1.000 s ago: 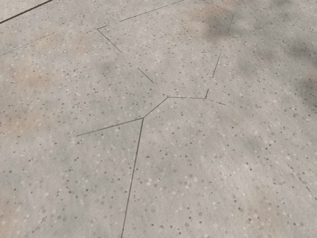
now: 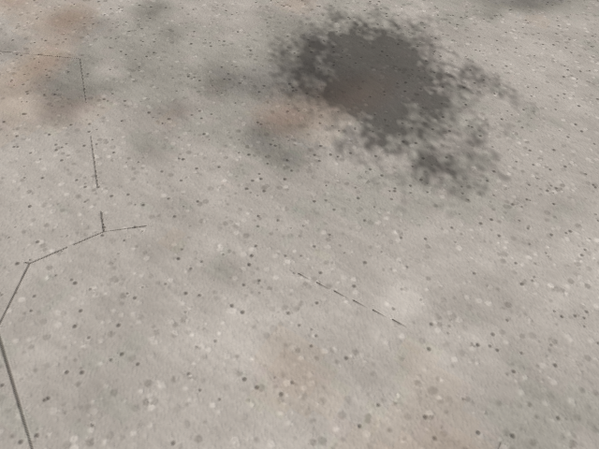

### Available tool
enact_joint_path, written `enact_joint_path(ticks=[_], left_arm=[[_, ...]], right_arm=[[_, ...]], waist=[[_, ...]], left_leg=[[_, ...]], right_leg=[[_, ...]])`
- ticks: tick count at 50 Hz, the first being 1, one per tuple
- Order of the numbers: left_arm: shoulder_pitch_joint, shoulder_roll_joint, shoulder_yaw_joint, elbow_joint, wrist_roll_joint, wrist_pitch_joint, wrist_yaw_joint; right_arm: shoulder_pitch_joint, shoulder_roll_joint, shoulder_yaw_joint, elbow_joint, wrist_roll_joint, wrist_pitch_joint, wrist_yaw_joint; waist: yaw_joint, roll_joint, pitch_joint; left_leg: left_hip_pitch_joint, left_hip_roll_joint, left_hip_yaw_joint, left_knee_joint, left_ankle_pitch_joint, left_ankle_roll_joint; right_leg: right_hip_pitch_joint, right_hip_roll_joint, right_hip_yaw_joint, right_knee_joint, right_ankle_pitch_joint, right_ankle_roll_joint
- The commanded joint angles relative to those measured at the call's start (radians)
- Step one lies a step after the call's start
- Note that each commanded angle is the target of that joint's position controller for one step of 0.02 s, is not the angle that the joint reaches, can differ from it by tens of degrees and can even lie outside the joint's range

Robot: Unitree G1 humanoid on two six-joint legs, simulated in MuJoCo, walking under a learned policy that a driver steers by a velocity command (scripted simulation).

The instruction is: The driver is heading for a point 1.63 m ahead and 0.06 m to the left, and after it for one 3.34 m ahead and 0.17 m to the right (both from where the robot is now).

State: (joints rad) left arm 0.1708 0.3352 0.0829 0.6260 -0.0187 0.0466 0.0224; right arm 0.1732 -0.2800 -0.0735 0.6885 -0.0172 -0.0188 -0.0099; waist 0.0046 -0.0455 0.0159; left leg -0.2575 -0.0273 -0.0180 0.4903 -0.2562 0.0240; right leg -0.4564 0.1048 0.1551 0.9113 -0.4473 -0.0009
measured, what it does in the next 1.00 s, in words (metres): walks ahead: right foot, then left foot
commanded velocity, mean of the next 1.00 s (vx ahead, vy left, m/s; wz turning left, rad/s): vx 0.42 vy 0.00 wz -0.02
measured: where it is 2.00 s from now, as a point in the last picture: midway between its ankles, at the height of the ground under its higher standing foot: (323, 282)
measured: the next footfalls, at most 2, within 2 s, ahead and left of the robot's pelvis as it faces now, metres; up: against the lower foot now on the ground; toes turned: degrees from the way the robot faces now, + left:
right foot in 0.38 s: +0.15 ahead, -0.21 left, +0.00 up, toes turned -14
left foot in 0.90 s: +0.52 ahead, -0.08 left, +0.00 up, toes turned +1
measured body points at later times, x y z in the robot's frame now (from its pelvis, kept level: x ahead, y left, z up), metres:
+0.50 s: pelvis +0.13 -0.11 +0.00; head +0.15 -0.14 +0.45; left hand +0.33 +0.12 -0.08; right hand +0.15 -0.40 -0.13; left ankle +0.08 +0.07 -0.64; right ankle +0.12 -0.20 -0.74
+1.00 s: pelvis +0.41 -0.14 -0.01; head +0.45 -0.15 +0.43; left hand +0.48 +0.14 -0.12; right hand +0.59 -0.40 -0.11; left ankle +0.48 -0.08 -0.74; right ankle +0.25 -0.26 -0.62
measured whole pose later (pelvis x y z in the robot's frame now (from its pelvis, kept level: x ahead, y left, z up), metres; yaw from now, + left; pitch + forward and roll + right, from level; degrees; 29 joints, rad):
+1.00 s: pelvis +0.41 -0.14 -0.01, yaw +4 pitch +1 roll +1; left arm 0.30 0.28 0.04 0.76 -0.01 -0.10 0.01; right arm 0.18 -0.30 -0.07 0.65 0.02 -0.05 0.04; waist 0.00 0.01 0.06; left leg -0.40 -0.13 0.03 0.56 -0.18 0.13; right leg -0.29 0.01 0.02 1.26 -0.44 -0.01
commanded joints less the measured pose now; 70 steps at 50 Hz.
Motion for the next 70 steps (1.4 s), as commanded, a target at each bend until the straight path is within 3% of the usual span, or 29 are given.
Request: enact_joint_path(ticks=[1,6,14,17,18,19,20,21,22,24,27,32,38,41,43,45,46,47,48,49,50,52,58,62,66,67,68,69,70], left_arm=[[0.006,0.139,0.051,-0.057,0.007,-0.017,-0.002],[-0.080,0.061,0.022,-0.092,-0.003,-0.040,-0.025],[-0.101,0.028,-0.003,-0.108,-0.004,-0.057,-0.060],[0.002,0.033,0.003,-0.075,-0.004,-0.062,-0.061],[0.130,0.080,0.030,-0.032,-0.007,-0.064,-0.053],[0.289,0.148,0.059,0.001,-0.007,-0.063,-0.042],[0.335,0.293,0.073,-0.010,0.005,-0.070,-0.028],[0.323,0.214,0.054,-0.022,0.009,-0.095,-0.035],[0.284,0.160,0.032,-0.010,0.016,-0.111,-0.040],[0.170,0.074,0.003,-0.005,0.014,-0.121,-0.043],[0.112,0.045,-0.004,0.007,0.031,-0.145,-0.034],[0.116,0.050,-0.001,0.054,0.035,-0.161,-0.015],[0.209,0.091,0.008,0.129,0.019,-0.139,0.007],[0.217,0.132,0.018,0.141,0.018,-0.109,0.025],[0.196,0.161,0.026,0.132,0.019,-0.089,0.038],[0.136,0.160,0.022,0.104,0.015,-0.096,0.034],[0.263,-0.013,-0.028,0.065,0.058,-0.124,0.004],[0.216,0.043,-0.032,0.045,0.019,-0.168,-0.020],[0.080,0.108,-0.015,0.006,-0.022,-0.191,-0.031],[0.043,0.099,-0.020,-0.015,-0.020,-0.202,-0.029],[0.046,0.089,-0.019,-0.003,0.005,-0.200,-0.023],[0.094,0.098,-0.011,0.008,0.030,-0.176,-0.020],[-0.073,0.003,-0.050,-0.037,0.041,-0.151,-0.017],[-0.165,0.040,-0.037,-0.060,0.013,-0.162,-0.031],[-0.046,0.102,0.003,-0.031,0.006,-0.180,-0.033],[0.063,0.137,0.019,-0.020,0.020,-0.186,-0.026],[0.183,0.216,0.038,-0.008,0.046,-0.183,-0.019],[0.240,0.213,0.044,0.029,0.030,-0.168,-0.031],[0.187,0.125,0.023,0.007,0.020,-0.163,-0.030]], right_arm=[[-0.027,-0.140,-0.035,-0.074,0.020,-0.021,-0.025],[0.090,-0.153,-0.036,-0.053,0.010,-0.034,-0.030],[0.109,-0.218,-0.060,-0.018,0.039,-0.047,0.003],[0.108,-0.216,-0.054,0.011,0.061,-0.038,0.021],[0.124,-0.181,-0.037,0.023,0.055,-0.039,0.024],[0.118,-0.121,-0.010,0.013,0.033,-0.045,0.027],[0.139,-0.027,0.025,-0.058,0.009,-0.063,0.031],[0.085,-0.137,-0.002,-0.044,0.049,-0.079,0.025],[0.042,-0.174,-0.016,-0.056,0.077,-0.084,0.027],[0.038,-0.154,-0.012,-0.038,0.052,-0.076,0.025],[0.101,-0.119,-0.014,0.001,0.054,-0.045,0.036],[0.023,-0.075,-0.003,-0.018,0.045,-0.035,0.037],[-0.177,-0.027,0.026,-0.096,0.045,-0.047,0.084],[-0.177,-0.058,0.015,-0.124,0.045,-0.045,0.100],[-0.049,-0.104,-0.008,-0.108,0.049,-0.035,0.094],[0.243,-0.205,-0.057,-0.056,0.043,-0.021,0.060],[0.243,-0.289,-0.068,-0.053,0.042,-0.019,0.045],[0.257,-0.245,-0.056,-0.075,0.035,-0.032,0.042],[0.219,-0.195,-0.047,-0.077,0.032,-0.040,0.038],[0.144,-0.167,-0.038,-0.084,0.036,-0.045,0.038],[0.083,-0.142,-0.029,-0.097,0.037,-0.049,0.039],[0.032,-0.124,-0.022,-0.114,0.020,-0.052,0.033],[0.087,-0.179,-0.036,-0.067,0.041,-0.036,-0.001],[0.162,-0.183,-0.037,-0.039,0.049,-0.018,-0.004],[0.137,-0.150,-0.030,-0.046,0.043,-0.014,-0.005],[0.141,-0.098,-0.012,-0.055,0.036,-0.019,0.000],[0.236,-0.020,0.013,-0.076,0.038,-0.025,0.002],[0.286,-0.057,0.016,-0.095,0.058,-0.031,0.002],[0.228,-0.150,-0.007,-0.078,0.064,-0.025,-0.001]], waist=[[-0.008,0.203,0.007],[-0.081,0.187,0.016],[-0.074,0.184,0.049],[0.005,0.146,0.037],[0.070,0.099,-0.023],[0.149,-0.006,-0.126],[0.103,-0.320,-0.222],[0.151,-0.145,-0.234],[0.128,-0.117,-0.133],[0.067,-0.077,-0.030],[0.008,-0.068,0.004],[0.008,-0.016,0.054],[0.079,0.017,0.113],[0.045,-0.031,0.046],[-0.040,-0.078,-0.045],[-0.208,-0.003,-0.190],[-0.072,0.288,-0.272],[-0.119,0.201,-0.432],[-0.144,0.105,-0.262],[-0.086,0.013,-0.133],[-0.038,-0.031,-0.063],[0.020,0.020,-0.033],[-0.037,0.095,-0.006],[-0.081,0.138,-0.037],[0.008,0.179,-0.065],[0.062,0.141,-0.151],[0.059,-0.072,-0.307],[0.047,-0.291,-0.342],[0.071,-0.147,-0.208]], left_leg=[[0.183,0.304,-0.339,-0.290,-0.270,0.142],[0.237,0.291,-0.181,-0.341,-0.189,0.145],[0.136,0.325,0.010,-0.335,-0.053,0.137],[0.063,0.334,0.044,-0.237,0.038,0.123],[-0.007,0.291,0.095,-0.071,0.205,0.098],[-0.140,0.219,0.175,0.226,0.170,0.038],[-0.497,0.064,0.151,0.639,-0.308,-0.041],[-0.584,0.055,-0.029,0.794,-0.310,-0.036],[-0.622,0.100,-0.055,0.816,-0.225,-0.007],[-0.568,0.162,-0.057,0.725,-0.046,0.003],[-0.468,0.150,-0.082,0.678,0.098,-0.016],[-0.477,0.092,-0.084,0.425,0.307,-0.040],[-0.466,0.069,0.047,0.139,0.357,0.012],[-0.391,-0.002,0.131,0.114,0.229,0.061],[-0.240,-0.052,0.155,0.131,0.132,0.106],[0.251,-0.020,0.009,0.018,0.186,0.190],[0.656,0.247,-0.464,0.070,0.189,0.364],[0.736,0.358,-0.835,-0.119,-0.063,0.474],[0.613,0.321,-0.709,-0.196,-0.081,0.397],[0.439,0.282,-0.591,-0.214,-0.006,0.355],[0.298,0.237,-0.505,-0.228,0.123,0.328],[0.134,0.186,-0.409,-0.263,0.281,0.321],[-0.096,0.058,-0.206,-0.235,0.326,0.228],[-0.010,0.089,-0.308,-0.166,0.165,0.185],[0.061,0.114,-0.403,-0.007,0.132,0.130],[0.007,0.064,-0.352,0.174,0.112,0.094],[-0.250,-0.060,-0.213,0.507,-0.159,0.023],[-0.479,-0.050,-0.153,0.733,-0.355,-0.002],[-0.546,0.007,-0.170,0.825,-0.262,-0.014]], right_leg=[[-0.297,-0.096,-0.021,0.241,0.064,0.042],[-0.334,-0.143,-0.097,0.151,0.177,0.073],[-0.082,-0.177,-0.179,-0.185,0.178,0.017],[0.156,-0.121,-0.233,-0.350,0.205,-0.050],[0.368,-0.078,-0.241,-0.392,0.228,-0.078],[0.604,-0.160,-0.108,-0.422,0.208,-0.106],[0.811,-0.461,0.425,-0.550,0.073,-0.267],[0.737,-0.519,0.568,-0.658,-0.020,-0.320],[0.660,-0.492,0.421,-0.655,0.000,-0.281],[0.494,-0.402,0.200,-0.683,0.107,-0.221],[0.390,-0.344,-0.001,-0.741,0.366,-0.173],[0.376,-0.302,-0.205,-0.778,0.574,-0.132],[0.510,-0.337,-0.307,-0.761,0.769,-0.079],[0.617,-0.351,-0.341,-0.605,1.211,-0.063],[0.640,-0.360,-0.345,-0.398,1.458,-0.060],[0.357,-0.294,-0.346,0.058,1.162,-0.042],[-0.132,-0.087,-0.273,0.450,-0.063,0.017],[-0.289,-0.030,-0.032,0.613,-0.157,0.015],[-0.359,-0.094,0.001,0.553,-0.040,-0.010],[-0.342,-0.137,-0.014,0.444,0.045,-0.018],[-0.289,-0.165,-0.031,0.358,0.073,-0.009],[-0.175,-0.194,-0.036,0.280,0.110,0.024],[-0.034,-0.149,-0.123,-0.176,0.422,0.097],[0.027,-0.098,-0.089,-0.359,0.504,0.089],[0.186,-0.107,-0.076,-0.454,0.391,0.010],[0.373,-0.191,-0.012,-0.454,0.354,-0.043],[0.718,-0.426,0.318,-0.482,0.215,-0.169],[0.798,-0.547,0.685,-0.590,-0.077,-0.256],[0.696,-0.507,0.603,-0.626,-0.203,-0.221]])
Keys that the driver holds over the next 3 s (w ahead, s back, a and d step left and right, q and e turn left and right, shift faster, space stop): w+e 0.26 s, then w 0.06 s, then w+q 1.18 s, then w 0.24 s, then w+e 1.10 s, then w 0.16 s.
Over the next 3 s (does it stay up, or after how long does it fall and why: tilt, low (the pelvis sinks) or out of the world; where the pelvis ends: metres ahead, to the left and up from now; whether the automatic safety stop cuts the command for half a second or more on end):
stays up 1.47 0.09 0.00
